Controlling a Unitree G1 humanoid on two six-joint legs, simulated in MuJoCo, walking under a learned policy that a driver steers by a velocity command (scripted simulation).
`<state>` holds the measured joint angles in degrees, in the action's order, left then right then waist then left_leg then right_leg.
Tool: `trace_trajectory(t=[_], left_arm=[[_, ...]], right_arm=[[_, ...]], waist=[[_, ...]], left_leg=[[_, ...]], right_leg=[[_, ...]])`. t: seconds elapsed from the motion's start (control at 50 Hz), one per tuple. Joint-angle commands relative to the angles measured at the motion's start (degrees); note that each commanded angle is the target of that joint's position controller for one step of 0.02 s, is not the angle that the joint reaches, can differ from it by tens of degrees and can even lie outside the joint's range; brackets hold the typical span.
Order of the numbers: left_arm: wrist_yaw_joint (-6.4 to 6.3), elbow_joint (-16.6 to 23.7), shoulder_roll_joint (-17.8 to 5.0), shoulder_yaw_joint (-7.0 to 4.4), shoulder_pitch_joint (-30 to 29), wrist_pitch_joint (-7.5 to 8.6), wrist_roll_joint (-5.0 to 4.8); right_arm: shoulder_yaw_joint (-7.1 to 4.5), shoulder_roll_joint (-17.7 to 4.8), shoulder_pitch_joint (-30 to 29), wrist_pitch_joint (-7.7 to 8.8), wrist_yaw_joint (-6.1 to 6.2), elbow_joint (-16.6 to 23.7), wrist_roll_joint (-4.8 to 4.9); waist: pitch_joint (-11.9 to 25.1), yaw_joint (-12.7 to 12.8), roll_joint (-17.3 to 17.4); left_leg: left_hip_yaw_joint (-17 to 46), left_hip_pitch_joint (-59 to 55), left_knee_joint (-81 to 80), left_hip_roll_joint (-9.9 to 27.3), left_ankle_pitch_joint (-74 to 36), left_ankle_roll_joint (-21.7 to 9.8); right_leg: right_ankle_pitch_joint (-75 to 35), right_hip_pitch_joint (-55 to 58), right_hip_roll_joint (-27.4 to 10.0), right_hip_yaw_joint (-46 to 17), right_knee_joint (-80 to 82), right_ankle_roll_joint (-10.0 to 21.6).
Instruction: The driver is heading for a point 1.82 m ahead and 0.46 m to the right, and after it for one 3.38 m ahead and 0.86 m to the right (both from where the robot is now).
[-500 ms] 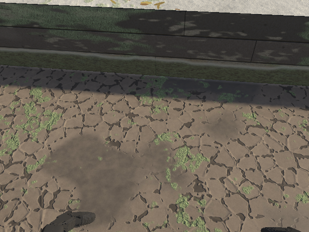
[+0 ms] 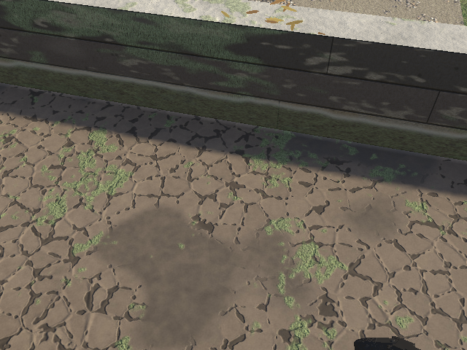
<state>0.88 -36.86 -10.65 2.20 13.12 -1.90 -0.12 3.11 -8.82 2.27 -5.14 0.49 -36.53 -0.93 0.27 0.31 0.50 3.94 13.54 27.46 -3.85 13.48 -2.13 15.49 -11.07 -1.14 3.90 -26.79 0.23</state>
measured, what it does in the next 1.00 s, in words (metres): steps on the spot, turning right: left foot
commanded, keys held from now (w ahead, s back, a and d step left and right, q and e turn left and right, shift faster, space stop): e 0.70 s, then no key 0.30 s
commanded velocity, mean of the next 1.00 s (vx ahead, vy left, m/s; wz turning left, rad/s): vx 0.02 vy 0.00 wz -0.43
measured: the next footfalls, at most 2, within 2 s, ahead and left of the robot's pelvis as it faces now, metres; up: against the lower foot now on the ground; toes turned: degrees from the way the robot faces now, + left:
left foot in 0.72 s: +0.10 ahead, +0.12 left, +0.00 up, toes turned -31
right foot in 1.06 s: -0.02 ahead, -0.09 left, +0.00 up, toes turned -25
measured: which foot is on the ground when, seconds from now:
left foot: down 0.00-0.38, up 0.40-0.70, down 0.72-1.00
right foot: down 0.00-0.72, up 0.74-1.00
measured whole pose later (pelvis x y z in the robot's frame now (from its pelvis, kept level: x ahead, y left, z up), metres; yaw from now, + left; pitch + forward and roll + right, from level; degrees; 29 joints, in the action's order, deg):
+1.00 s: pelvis +0.01 +0.06 +0.00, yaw -29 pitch +1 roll +0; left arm -4.2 -32.7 -16.8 0.1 9.8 -6.0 -0.7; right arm 1.8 -12.6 14.3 -4.0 2.1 -39.6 -0.3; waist -0.4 0.0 -2.7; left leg 0.5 14.2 24.7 -2.6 11.7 -3.2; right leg 26.7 -23.8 -0.3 -8.0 -47.6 -4.8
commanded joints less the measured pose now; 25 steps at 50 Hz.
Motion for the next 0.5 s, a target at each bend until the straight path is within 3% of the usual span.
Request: trace_trajectory(t=[0.02,0.06,0.08,0.1,0.16,0.2,0.22,0.28,0.3,0.34,0.36,0.38,0.4,0.42,0.44,0.46,0.48,0.5], left_arm=[[-0.32,4.8,-5.8,-2.38,-4.2,-0.1,0.08],[-0.57,5.4,-5.8,-2.74,-4.5,-0.85,0.08],[-1.63,7.0,-8.9,-2.79,-1.6,-1.44,1.31],[-1.95,7.1,-9.5,-3.16,-1.6,-1.66,1.49],[-2.3,8.6,-9.1,-3.12,-1.6,-2.36,1.59],[-2.08,9.7,-9.3,-3.14,-1.4,-3.15,1.58],[-1.66,10.5,-9.0,-2.95,-1.5,-3.37,1.84],[-1.17,11.2,-10.0,-3.41,-0.7,-3.61,2.02],[-1.21,11.3,-10.1,-3.59,0.0,-3.92,1.56],[-1.25,11.6,-10.8,-3.96,1.0,-4.27,1.38],[-1.37,12.1,-11.2,-4.0,1.4,-4.39,1.34],[-1.65,12.4,-12.5,-4.39,1.7,-4.46,1.27],[-1.74,13.0,-14.5,-4.83,3.4,-4.57,1.56],[-1.69,12.8,-16.0,-5.21,6.7,-4.54,2.48],[-2.02,12.7,-17.0,-5.35,8.4,-4.02,3.31],[-2.66,12.6,-17.1,-5.36,6.5,-3.44,2.79],[-3.29,13.3,-17.1,-5.23,3.0,-2.97,1.09],[-3.82,13.5,-15.8,-4.83,0.9,-3.24,0.08]], right_arm=[[-2.47,-6.8,-2.4,0.85,0.67,4.7,0.2],[-2.73,-6.9,-1.9,0.94,0.97,4.9,0.24],[-2.01,-7.1,-0.9,0.31,0.89,5.6,-1.19],[-2.4,-7.3,-1.0,-0.01,1.02,5.7,-1.11],[-2.98,-8.3,0.3,-0.31,1.64,6.1,-1.24],[-3.32,-8.8,1.6,-0.31,1.88,5.9,-1.9],[-3.66,-9.9,1.6,0.12,1.59,6.0,-2.32],[-4.71,-11.9,2.8,0.7,1.85,5.4,-1.55],[-4.79,-12.2,2.8,0.97,1.9,4.7,-1.23],[-5.22,-12.9,2.5,1.41,2.15,4.4,-0.92],[-5.22,-12.8,2.2,1.39,2.15,4.5,-1.35],[-5.04,-11.8,1.3,1.56,2.13,4.9,-1.55],[-4.81,-11.6,-1.6,1.9,2.0,5.9,-1.7],[-4.72,-12.0,-6.3,2.41,1.66,7.7,-1.5],[-4.98,-12.9,-6.5,3.28,1.03,7.9,-0.83],[-5.65,-14.3,-3.8,3.74,0.64,6.8,-0.38],[-5.84,-14.7,0.5,3.69,1.03,5.6,-0.65],[-5.76,-14.6,1.5,3.34,1.63,5.3,-1.09]], waist=[[5.9,-2.2,-1.1],[6.3,-2.0,-0.1],[6.2,-0.1,0.9],[5.6,-0.2,0.8],[6.8,-0.2,0.7],[6.4,0.0,0.7],[6.6,0.3,3.5],[5.4,0.7,3.6],[5.0,1.1,4.1],[4.4,1.4,1.8],[3.5,1.5,-1.6],[2.5,1.2,-7.3],[1.7,3.2,-13.2],[0.8,6.2,-16.9],[3.3,6.0,-13.1],[4.7,3.7,-9.3],[5.0,1.0,-7.2],[5.6,0.2,-5.8]], left_leg=[[3.4,-2.7,-1.3,5.7,-12.9,-0.2],[2.2,-3.0,0.5,6.1,-15.9,-0.7],[3.8,-4.0,0.7,6.7,-21.5,-4.2],[3.0,-5.0,1.8,7.2,-23.9,-4.9],[1.3,-6.4,4.5,8.6,-26.2,-5.9],[0.6,-5.5,5.1,9.6,-25.3,-6.9],[1.6,-6.7,4.4,11.2,-23.8,-7.8],[5.0,-6.5,2.3,16.9,-22.5,-10.9],[4.9,-5.9,2.1,17.5,-21.7,-11.1],[2.0,-3.2,4.1,16.6,-16.4,-9.5],[-1.8,-0.9,7.0,13.8,-11.7,-7.1],[-6.8,2.2,12.9,8.7,-5.4,-3.7],[-8.9,8.2,20.6,2.7,5.0,-0.5],[-5.6,21.5,31.2,-2.3,22.7,2.0],[2.2,28.3,42.7,-2.3,25.2,3.1],[5.4,30.8,50.0,-2.0,23.4,4.3],[6.2,29.2,50.6,-1.1,20.1,5.4],[5.8,27.1,48.6,-0.4,17.0,6.0]], right_leg=[[-13.9,1.1,-2.6,-7.3,0.4,2.6],[-13.9,-0.3,-1.8,-7.6,-2.1,2.8],[-11.2,-2.1,-2.2,-9.4,-1.6,6.4],[-10.0,-3.9,-2.0,-9.6,-2.7,6.8],[-8.1,-7.9,-1.3,-10.9,-6.3,7.1],[-5.1,-10.0,-1.0,-12.5,-7.9,6.8],[-0.3,-12.5,-1.2,-13.2,-9.4,6.2],[3.6,-16.2,0.6,-11.4,-14.2,3.8],[3.3,-16.0,0.7,-11.3,-15.0,3.3],[-0.2,-14.7,0.3,-12.9,-14.3,4.0],[-3.3,-13.7,-1.0,-16.4,-10.7,5.5],[-6.1,-13.1,-3.4,-23.6,-5.6,8.6],[-11.9,-9.7,-6.8,-33.7,0.3,13.4],[-17.1,-0.8,-10.3,-43.8,5.7,18.7],[-19.8,4.0,-12.9,-47.0,5.4,21.5],[-25.5,4.9,-13.3,-44.4,2.8,21.7],[-30.6,2.1,-12.8,-40.6,1.4,20.2],[-29.7,0.7,-11.2,-37.7,1.6,18.2]])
